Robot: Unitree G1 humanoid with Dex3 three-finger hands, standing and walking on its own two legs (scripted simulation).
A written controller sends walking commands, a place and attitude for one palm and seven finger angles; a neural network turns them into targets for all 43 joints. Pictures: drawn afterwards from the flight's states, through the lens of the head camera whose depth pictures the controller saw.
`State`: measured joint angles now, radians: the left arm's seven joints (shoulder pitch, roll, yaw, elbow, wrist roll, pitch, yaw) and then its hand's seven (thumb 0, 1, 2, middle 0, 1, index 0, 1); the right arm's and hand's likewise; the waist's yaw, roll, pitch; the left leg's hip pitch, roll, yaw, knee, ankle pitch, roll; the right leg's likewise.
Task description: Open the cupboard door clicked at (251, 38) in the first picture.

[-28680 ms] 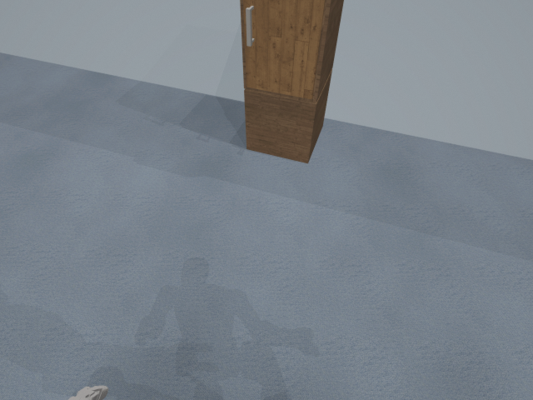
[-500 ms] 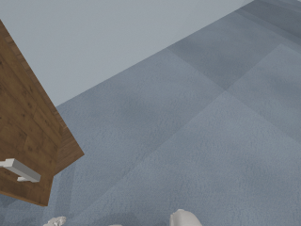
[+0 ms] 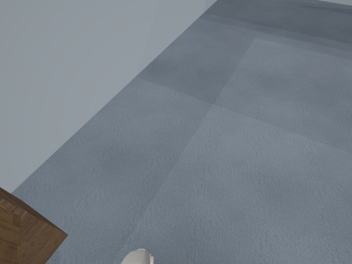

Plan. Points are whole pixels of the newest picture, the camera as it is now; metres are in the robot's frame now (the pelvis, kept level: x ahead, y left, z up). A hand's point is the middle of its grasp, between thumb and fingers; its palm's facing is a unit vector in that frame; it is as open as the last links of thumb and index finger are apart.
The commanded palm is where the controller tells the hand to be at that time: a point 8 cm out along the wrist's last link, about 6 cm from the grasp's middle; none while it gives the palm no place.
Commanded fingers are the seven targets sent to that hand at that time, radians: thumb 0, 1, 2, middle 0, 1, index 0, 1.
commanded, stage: walk to a spot facing it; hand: left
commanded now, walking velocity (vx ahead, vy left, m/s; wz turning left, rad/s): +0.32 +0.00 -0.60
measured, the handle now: out of the picture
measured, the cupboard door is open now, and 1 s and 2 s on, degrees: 53 53 53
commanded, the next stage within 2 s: turn to face it in 1.30 s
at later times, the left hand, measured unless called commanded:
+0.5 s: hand (133, 191) +0.34 +0.16 -0.17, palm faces -0.33 -0.93 -0.18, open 7.4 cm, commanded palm none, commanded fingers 0.00 0.90 0.90 -0.20 -0.30 -0.20 -0.30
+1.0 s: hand (175, 158) +0.47 +0.03 -0.17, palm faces -0.36 -0.91 -0.21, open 7.2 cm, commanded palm none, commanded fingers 0.00 0.90 0.90 -0.20 -0.30 -0.20 -0.30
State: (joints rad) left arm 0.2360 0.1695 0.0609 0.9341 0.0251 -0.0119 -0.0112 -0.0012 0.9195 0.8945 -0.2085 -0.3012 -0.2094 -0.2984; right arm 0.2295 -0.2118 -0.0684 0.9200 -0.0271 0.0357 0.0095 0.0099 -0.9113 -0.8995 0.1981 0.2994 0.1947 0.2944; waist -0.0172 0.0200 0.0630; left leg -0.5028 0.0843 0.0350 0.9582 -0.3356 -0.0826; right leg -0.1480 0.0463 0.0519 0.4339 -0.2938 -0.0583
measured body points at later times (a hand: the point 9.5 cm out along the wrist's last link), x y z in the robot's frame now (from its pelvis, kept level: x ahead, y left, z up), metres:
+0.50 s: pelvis +0.18 +0.01 +0.00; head +0.23 +0.00 +0.44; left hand +0.36 +0.21 -0.15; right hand +0.07 -0.21 -0.15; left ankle +0.12 +0.15 -0.74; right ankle +0.24 -0.15 -0.69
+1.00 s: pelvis +0.39 -0.13 +0.00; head +0.40 -0.15 +0.45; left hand +0.49 +0.08 -0.15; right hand +0.36 -0.38 -0.15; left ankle +0.54 -0.04 -0.69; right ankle +0.29 -0.15 -0.74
